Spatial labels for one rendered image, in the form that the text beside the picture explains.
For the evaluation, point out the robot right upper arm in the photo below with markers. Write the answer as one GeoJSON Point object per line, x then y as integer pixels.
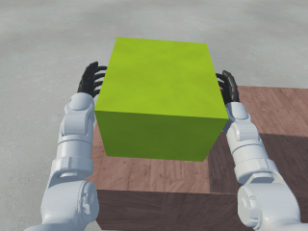
{"type": "Point", "coordinates": [269, 207]}

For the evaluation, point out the carton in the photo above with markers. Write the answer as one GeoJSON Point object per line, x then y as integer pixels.
{"type": "Point", "coordinates": [160, 99]}

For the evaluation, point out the right robot forearm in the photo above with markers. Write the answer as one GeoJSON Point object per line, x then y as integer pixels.
{"type": "Point", "coordinates": [252, 163]}

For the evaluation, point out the left robot hand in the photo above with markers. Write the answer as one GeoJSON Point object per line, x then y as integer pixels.
{"type": "Point", "coordinates": [87, 83]}

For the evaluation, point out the right robot hand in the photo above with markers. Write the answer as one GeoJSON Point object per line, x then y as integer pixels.
{"type": "Point", "coordinates": [229, 89]}

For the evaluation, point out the pedestal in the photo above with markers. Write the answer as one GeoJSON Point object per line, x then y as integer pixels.
{"type": "Point", "coordinates": [141, 194]}

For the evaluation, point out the left robot forearm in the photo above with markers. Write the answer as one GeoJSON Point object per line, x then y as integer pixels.
{"type": "Point", "coordinates": [73, 161]}

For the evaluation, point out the robot left upper arm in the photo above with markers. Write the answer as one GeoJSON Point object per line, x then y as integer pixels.
{"type": "Point", "coordinates": [68, 206]}

